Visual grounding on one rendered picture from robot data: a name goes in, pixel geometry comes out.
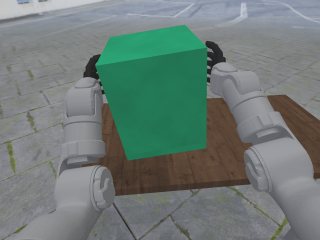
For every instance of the carton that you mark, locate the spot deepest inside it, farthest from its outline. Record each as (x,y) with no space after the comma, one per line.
(155,83)

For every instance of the table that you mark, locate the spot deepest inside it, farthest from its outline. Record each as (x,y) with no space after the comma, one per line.
(220,164)

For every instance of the left robot upper arm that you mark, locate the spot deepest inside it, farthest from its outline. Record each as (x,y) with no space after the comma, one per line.
(81,195)

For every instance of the right robot hand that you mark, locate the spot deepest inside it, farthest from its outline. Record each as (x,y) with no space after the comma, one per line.
(216,56)

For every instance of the robot right forearm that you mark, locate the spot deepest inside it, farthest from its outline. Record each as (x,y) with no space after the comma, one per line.
(256,120)

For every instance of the left robot hand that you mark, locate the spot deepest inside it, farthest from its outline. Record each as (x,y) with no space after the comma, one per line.
(91,71)

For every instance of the robot left forearm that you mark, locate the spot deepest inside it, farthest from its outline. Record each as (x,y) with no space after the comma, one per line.
(82,122)

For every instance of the right robot upper arm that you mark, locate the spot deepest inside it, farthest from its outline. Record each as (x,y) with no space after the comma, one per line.
(281,168)

